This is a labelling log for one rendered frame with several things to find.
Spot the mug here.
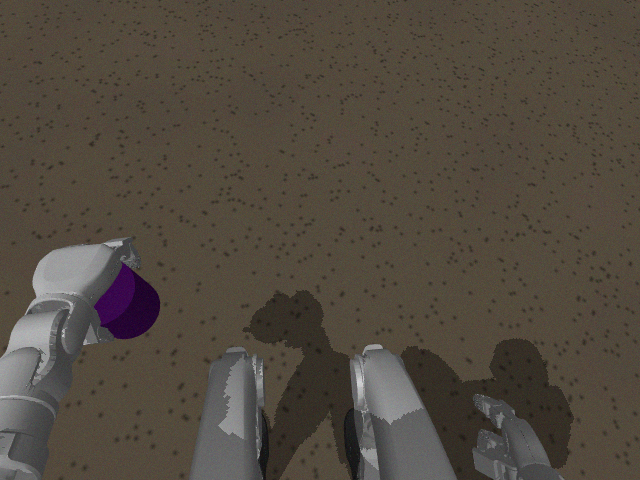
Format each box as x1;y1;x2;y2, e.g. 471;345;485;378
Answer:
94;262;160;339

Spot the right robot hand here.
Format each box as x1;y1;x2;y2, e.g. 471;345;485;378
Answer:
472;394;551;480

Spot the right robot foot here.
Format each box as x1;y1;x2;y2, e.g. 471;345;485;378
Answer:
344;408;360;480

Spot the left robot arm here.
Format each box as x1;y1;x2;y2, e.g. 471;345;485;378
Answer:
0;293;93;480

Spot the right robot arm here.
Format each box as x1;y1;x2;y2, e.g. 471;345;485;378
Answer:
516;464;565;480

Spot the left robot hand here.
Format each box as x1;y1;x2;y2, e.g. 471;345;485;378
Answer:
32;237;141;346

